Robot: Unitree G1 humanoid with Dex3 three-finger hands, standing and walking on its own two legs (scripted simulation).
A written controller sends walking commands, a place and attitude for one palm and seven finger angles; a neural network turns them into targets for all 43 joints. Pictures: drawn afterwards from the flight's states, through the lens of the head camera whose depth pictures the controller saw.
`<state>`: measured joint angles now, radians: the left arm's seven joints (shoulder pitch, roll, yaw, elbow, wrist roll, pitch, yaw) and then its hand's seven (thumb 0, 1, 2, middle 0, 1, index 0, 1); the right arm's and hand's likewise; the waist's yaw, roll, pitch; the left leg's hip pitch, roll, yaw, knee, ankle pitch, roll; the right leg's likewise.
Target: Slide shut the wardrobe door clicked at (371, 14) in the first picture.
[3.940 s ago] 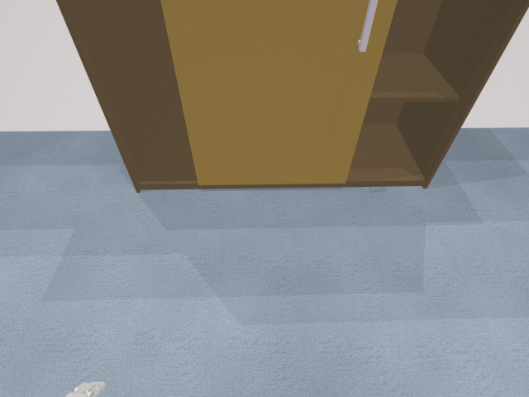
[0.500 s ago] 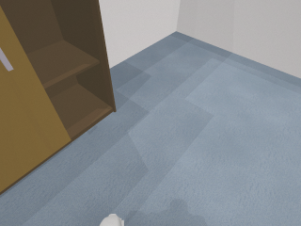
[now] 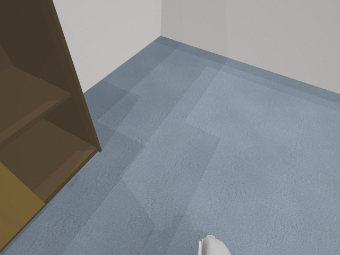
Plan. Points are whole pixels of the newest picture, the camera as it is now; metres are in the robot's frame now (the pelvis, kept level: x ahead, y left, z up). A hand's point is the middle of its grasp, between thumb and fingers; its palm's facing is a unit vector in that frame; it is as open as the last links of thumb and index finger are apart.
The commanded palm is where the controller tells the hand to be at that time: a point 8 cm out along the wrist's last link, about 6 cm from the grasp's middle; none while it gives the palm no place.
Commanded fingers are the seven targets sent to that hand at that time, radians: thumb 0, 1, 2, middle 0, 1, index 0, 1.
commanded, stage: walk to a spot facing it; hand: left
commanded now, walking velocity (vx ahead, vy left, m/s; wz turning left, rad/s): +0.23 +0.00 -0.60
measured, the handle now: out of the picture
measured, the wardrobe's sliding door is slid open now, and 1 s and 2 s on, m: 0.44 0.44 0.44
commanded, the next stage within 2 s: turn to face it in 0.08 s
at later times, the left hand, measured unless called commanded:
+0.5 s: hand (149, 189) +0.34 +0.08 -0.15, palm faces -0.06 -0.98 -0.18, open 7.2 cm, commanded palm none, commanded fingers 0.00 0.90 0.90 -0.20 -0.30 -0.20 -0.30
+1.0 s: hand (117, 202) +0.29 +0.17 -0.16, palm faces +0.27 -0.91 -0.30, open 7.4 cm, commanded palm none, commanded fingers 0.00 0.90 0.90 -0.20 -0.30 -0.20 -0.30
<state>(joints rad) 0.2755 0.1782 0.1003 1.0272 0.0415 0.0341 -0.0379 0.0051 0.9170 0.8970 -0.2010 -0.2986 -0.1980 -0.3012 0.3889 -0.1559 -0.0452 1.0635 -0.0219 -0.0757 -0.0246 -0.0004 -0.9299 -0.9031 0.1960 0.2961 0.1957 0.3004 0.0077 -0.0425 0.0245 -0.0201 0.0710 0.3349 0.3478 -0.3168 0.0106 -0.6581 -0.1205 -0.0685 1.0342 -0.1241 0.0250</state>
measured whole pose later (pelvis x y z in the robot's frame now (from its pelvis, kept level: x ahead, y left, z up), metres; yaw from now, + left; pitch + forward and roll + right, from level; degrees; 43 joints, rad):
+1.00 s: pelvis +0.26 -0.07 -0.01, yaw +14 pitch +1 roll +0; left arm 0.18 0.26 0.08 0.91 0.01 0.05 0.01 0.01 0.91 0.90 -0.20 -0.30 -0.20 -0.30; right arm 0.20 -0.23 -0.05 0.93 -0.03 0.03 0.01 0.01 -0.90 -0.90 0.20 0.30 0.20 0.30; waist -0.02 0.02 0.07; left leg -0.31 0.02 0.00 0.53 -0.25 0.00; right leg -0.43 -0.08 -0.02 0.88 -0.45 0.09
